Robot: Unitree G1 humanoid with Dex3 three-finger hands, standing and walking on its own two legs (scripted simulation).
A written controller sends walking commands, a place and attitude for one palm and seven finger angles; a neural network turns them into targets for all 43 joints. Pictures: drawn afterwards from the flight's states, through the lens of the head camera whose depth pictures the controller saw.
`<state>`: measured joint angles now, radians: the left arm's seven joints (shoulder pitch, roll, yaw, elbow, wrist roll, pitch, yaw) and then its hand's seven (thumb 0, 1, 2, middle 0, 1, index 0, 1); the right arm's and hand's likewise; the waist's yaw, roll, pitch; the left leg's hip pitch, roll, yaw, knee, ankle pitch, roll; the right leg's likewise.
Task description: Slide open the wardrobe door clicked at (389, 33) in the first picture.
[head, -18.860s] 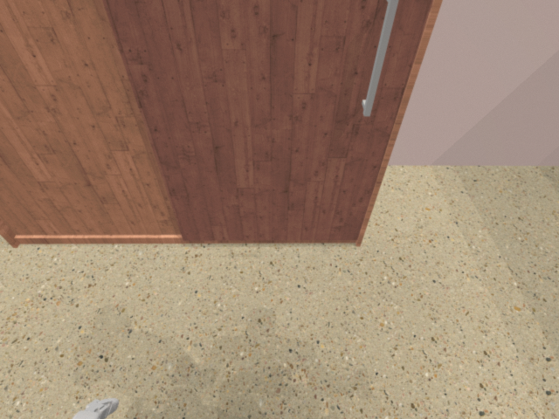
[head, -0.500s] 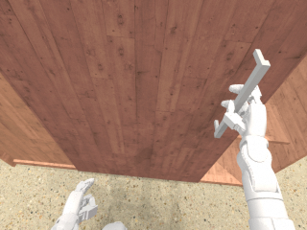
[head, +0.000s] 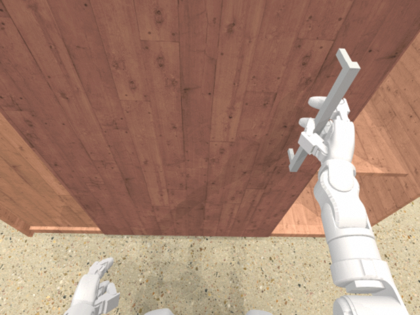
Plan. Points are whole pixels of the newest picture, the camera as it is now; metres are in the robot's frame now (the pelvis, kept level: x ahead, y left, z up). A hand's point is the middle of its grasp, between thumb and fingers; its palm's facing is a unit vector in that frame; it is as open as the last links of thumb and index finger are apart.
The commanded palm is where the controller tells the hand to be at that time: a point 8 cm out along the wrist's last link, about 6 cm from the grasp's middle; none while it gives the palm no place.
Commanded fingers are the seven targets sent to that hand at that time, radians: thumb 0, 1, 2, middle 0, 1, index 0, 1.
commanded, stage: step sideways, sliding the door along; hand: right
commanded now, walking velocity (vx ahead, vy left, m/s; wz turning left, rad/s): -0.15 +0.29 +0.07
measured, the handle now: (313, 121) +0.46 -0.20 +0.10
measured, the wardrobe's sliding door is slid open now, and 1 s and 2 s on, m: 0.39 0.63 0.66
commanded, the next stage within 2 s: stop walking and hold the door there in 1.38 s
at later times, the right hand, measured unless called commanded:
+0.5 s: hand (239, 136) +0.40 -0.04 +0.12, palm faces +0.16 +0.98 -0.11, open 6.0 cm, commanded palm +0.37 -0.04 +0.12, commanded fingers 0.00 -0.90 -0.90 0.45 1.40 0.45 1.40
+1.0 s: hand (174, 133) +0.40 +0.07 +0.12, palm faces +0.18 +0.98 -0.10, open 6.0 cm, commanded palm +0.37 +0.08 +0.12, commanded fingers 0.00 -0.90 -0.90 0.45 1.40 0.45 1.40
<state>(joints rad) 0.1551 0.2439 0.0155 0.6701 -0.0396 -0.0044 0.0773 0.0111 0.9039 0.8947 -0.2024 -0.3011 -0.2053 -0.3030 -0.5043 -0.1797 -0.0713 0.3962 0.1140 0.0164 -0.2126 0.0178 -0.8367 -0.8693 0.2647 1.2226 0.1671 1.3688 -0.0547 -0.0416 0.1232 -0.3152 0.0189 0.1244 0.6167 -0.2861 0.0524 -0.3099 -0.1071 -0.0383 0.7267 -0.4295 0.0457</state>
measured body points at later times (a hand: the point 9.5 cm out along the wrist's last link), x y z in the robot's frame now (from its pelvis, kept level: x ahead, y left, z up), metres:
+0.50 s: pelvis +0.01 +0.10 +0.00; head +0.08 +0.11 +0.45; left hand +0.21 +0.33 -0.10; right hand +0.39 -0.10 +0.12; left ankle +0.04 +0.21 -0.70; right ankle -0.01 -0.04 -0.73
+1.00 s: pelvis +0.01 +0.22 +0.01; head +0.08 +0.22 +0.45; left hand +0.21 +0.44 -0.09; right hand +0.39 +0.02 +0.12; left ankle +0.04 +0.35 -0.68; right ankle -0.01 +0.06 -0.73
